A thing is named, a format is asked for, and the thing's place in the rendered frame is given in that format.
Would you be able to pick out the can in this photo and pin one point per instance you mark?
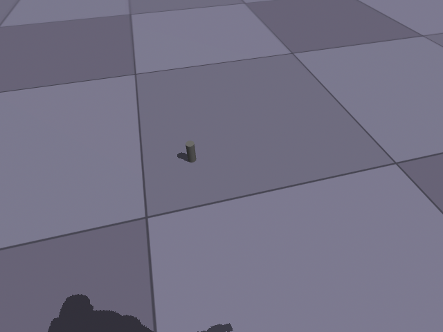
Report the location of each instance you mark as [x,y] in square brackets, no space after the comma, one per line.
[190,148]

